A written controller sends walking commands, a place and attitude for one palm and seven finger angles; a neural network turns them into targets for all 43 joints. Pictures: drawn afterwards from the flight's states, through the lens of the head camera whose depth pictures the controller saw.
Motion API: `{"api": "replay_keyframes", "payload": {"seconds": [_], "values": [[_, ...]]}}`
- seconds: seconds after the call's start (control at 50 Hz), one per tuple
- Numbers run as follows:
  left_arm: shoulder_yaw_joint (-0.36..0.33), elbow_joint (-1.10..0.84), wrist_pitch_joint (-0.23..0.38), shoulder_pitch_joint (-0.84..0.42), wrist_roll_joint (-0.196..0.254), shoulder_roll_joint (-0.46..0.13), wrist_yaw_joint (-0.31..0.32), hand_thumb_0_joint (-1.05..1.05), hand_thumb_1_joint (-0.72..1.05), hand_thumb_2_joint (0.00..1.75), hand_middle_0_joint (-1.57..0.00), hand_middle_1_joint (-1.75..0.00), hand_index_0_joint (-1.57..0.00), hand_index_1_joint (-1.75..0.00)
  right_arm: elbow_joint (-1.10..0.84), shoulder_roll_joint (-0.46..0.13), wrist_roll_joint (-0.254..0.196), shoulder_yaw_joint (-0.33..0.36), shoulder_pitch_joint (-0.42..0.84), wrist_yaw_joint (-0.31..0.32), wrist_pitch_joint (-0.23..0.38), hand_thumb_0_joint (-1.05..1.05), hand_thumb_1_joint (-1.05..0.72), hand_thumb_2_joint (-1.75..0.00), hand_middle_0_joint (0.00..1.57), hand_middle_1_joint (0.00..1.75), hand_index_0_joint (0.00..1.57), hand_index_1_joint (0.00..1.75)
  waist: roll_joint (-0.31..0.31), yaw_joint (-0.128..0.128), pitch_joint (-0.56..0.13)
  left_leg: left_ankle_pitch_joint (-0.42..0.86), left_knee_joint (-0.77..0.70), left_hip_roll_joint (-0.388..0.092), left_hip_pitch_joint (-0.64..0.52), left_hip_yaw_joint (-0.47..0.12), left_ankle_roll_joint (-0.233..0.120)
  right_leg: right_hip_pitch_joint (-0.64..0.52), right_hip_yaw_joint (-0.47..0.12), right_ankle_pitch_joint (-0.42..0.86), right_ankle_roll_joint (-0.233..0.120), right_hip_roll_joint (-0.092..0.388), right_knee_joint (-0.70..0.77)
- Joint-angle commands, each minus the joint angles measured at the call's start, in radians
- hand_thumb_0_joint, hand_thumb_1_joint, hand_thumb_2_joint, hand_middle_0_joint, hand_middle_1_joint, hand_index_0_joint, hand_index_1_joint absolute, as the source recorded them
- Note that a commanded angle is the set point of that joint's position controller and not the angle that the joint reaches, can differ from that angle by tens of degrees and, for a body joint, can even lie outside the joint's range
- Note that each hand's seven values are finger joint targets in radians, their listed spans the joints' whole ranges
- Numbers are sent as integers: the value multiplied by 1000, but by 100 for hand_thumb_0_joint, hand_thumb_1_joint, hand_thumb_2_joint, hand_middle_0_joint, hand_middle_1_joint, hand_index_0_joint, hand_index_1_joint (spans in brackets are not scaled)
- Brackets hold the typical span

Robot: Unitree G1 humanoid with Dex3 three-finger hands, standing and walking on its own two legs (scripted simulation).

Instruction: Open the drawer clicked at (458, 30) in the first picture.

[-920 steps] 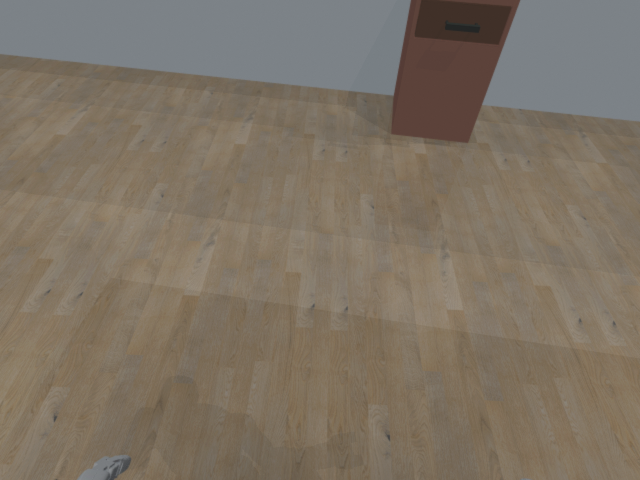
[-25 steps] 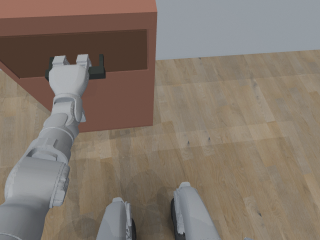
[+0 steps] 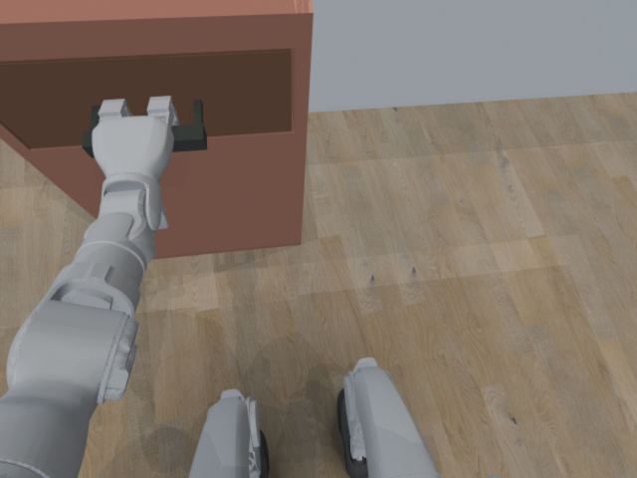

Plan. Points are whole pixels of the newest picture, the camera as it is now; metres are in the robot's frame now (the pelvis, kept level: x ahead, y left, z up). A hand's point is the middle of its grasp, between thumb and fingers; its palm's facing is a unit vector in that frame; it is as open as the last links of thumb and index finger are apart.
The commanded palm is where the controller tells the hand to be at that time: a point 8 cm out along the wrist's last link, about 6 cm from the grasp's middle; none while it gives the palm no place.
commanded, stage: close the thumb around the handle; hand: left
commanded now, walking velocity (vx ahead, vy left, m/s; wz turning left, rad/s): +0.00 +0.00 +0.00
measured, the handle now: (147, 126) +0.58 +0.17 -0.01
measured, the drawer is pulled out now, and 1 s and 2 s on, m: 0.00 0.01 0.07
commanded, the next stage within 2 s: pull the drawer open in 0.56 s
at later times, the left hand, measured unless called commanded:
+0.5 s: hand (152, 168) +0.52 +0.17 -0.04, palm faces -0.06 +0.01 -1.00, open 5.7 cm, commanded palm +0.50 +0.16 +0.01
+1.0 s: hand (152, 176) +0.51 +0.17 -0.04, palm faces -0.06 -0.01 -1.00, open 5.8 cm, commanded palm +0.47 +0.16 +0.01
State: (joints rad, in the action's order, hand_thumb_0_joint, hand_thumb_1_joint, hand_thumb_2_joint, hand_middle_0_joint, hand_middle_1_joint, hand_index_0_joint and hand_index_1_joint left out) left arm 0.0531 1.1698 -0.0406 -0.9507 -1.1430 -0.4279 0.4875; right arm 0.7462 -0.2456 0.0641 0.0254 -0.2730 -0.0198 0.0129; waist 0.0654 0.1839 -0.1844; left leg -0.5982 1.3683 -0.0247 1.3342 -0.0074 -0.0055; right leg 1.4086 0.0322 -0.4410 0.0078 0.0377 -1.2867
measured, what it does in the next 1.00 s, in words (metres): stands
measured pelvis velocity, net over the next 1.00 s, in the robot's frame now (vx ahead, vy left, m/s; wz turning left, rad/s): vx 0.02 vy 0.00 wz -0.01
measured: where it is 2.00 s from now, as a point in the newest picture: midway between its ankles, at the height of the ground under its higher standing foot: (307, 470)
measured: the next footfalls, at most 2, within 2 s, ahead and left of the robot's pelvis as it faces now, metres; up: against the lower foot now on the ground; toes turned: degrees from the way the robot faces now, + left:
none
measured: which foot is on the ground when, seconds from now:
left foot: down 0.00-1.00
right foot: down 0.00-1.00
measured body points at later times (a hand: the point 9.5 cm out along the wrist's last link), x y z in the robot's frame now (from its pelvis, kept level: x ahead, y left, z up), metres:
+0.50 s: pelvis +0.01 +0.00 +0.01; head +0.18 -0.01 +0.42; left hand +0.52 +0.16 +0.02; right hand +0.03 -0.27 -0.13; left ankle +0.01 +0.12 -0.60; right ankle +0.07 -0.13 -0.60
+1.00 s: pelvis +0.02 +0.00 +0.02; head +0.19 -0.01 +0.43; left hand +0.51 +0.16 +0.02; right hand +0.05 -0.27 -0.13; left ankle +0.01 +0.12 -0.60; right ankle +0.07 -0.13 -0.60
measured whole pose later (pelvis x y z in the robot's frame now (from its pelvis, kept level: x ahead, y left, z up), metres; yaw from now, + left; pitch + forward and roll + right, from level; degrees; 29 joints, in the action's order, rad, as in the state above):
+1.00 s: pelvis +0.02 +0.00 +0.02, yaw -1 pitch +31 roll -1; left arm 0.04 1.03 -0.03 -0.79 -1.13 -0.37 0.51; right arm 0.74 -0.24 0.06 0.05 -0.26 -0.03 -0.02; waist 0.07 0.14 -0.19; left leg -0.61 1.30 -0.03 1.23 0.01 0.00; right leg 1.32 0.01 -0.46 0.01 0.02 -1.24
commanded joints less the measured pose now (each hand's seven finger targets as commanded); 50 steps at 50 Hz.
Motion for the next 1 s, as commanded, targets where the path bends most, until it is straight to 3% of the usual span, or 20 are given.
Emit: {"api": "replay_keyframes", "payload": {"seconds": [0.0, 0.18, 0.22, 0.24, 0.26, 0.34, 0.36, 0.4, 0.48, 0.52, 0.56, 0.62, 0.76, 0.78, 0.9, 0.98], "values": [[-36, -161, 19, -358, -6, -185, 29, 0, -5, 49, -33, -125, -33, -125, -38, -173, 1, 62, -185, 12, 10, 0, -90, -90, 20, 30, 20, 30, 41, 26, -544, 319, -175, 41, -247, -6, -31, -423, 8, 227, -40, -56, 122], [-13, -190, 7, -372, -9, -128, 52, 0, 45, 71, -37, -130, -37, -130, -27, -168, 4, 75, -199, 0, 4, 0, -90, -90, 20, 30, 20, 30, 63, 32, -590, 398, -174, 34, -334, -20, -21, -400, 18, 271, -43, -58, 118], [-32, -187, 1, -347, -6, -154, 50, 0, 56, 76, -38, -131, -38, -131, -26, -169, 3, 74, -199, 2, -1, 0, -90, -90, 20, 30, 20, 30, 53, 19, -586, 396, -177, 36, -315, -12, -23, -437, 13, 288, -42, -57, 120], [-9, -175, -3, -339, -4, -123, 49, 0, 62, 78, -38, -132, -38, -132, -29, -165, 3, 73, -192, 1, -1, 0, -90, -90, 20, 30, 20, 30, 42, 26, -572, 379, -180, 38, -301, -8, -25, -443, 13, 281, -40, -58, 130], [-19, -179, -5, -349, -2, -137, 47, 0, 68, 80, -38, -133, -38, -133, -26, -167, 2, 74, -196, 1, -2, 0, -90, -90, 20, 30, 20, 30, 31, 31, -567, 370, -183, 35, -301, -11, -26, -443, 14, 275, -40, -58, 132], [-15, -182, 3, -325, -3, -129, 40, 0, 90, 90, -40, -135, -40, -135, -28, -163, 3, 72, -190, 2, -1, 0, -90, -90, 20, 30, 20, 30, 46, 19, -565, 383, -183, 38, -306, -5, -25, -449, 10, 291, -41, -57, 133], [-14, -192, 6, -335, 0, -128, 41, 0, 90, 90, -40, -135, -40, -135, -29, -162, 3, 73, -190, 2, -1, 0, -90, -90, 20, 30, 20, 30, 37, 26, -563, 377, -182, 38, -299, -1, -28, -463, 7, 295, -39, -58, 137], [-30, -182, 12, -307, -2, -147, 39, 0, 90, 90, -40, -135, -40, -135, -29, -163, 4, 70, -187, 3, -3, 0, -90, -90, 20, 30, 20, 30, 35, 12, -556, 378, -185, 40, -288, 0, -27, -473, 6, 299, -41, -57, 133], [-35, -189, 24, -293, -2, -143, 46, 0, 90, 90, -40, -135, -40, -135, -30, -160, 5, 72, -182, 1, -2, 0, -90, -90, 20, 30, 20, 30, 10, 11, -551, 379, -181, 42, -276, 5, -30, -487, 2, 313, -41, -58, 134], [-36, -213, 32, -301, -8, -146, 54, 0, 90, 90, -40, -135, -40, -135, -31, -160, 6, 74, -183, 1, -1, 0, -90, -90, 20, 30, 20, 30, 38, 6, -565, 387, -180, 40, -287, 4, -28, -480, 3, 316, -41, -57, 129], [-31, -192, 23, -280, -8, -133, 59, 0, 90, 90, -40, -135, -40, -135, -31, -159, 6, 76, -178, -1, -3, 0, -90, -90, 20, 30, 20, 30, 26, 10, -553, 381, -178, 41, -280, 10, -29, -484, 0, 318, -40, -58, 135], [-51, -198, 18, -291, -10, -168, 62, 0, 90, 90, -40, -135, -40, -135, -28, -162, 6, 73, -179, 1, -6, 0, -90, -90, 20, 30, 20, 30, 25, 5, -564, 389, -176, 42, -270, 11, -29, -504, -1, 333, -40, -57, 128], [-35, -216, 4, -168, 4, -112, 54, 0, 90, 90, -40, -135, -40, -135, -47, -156, 0, 78, -165, -3, -15, 0, -90, -90, 20, 30, 20, 30, 18, -29, -588, 420, -199, 43, -314, 16, -24, -543, 0, 367, -40, -58, 138], [-25, -225, 5, -173, 7, -92, 51, 0, 90, 90, -40, -135, -40, -135, -47, -154, -1, 81, -163, -5, -16, 0, -90, -90, 20, 30, 20, 30, 22, -25, -596, 433, -199, 43, -332, 12, -23, -533, 3, 372, -41, -58, 136], [-49, -272, 24, -82, 12, -97, 56, 0, 90, 90, -40, -135, -40, -135, -50, -149, 1, 84, -157, -4, -21, 0, -90, -90, 20, 30, 20, 30, 4, -54, -609, 492, -206, 40, -358, 17, -23, -583, -1, 438, -40, -56, 138], [-41, -301, 36, -47, 11, -64, 70, 0, 90, 90, -40, -135, -40, -135, -48, -145, 3, 90, -153, -6, -26, 0, -90, -90, 20, 30, 20, 30, -15, -51, -576, 522, -216, 36, -386, 14, -22, -575, 3, 453, -41, -58, 150]]}}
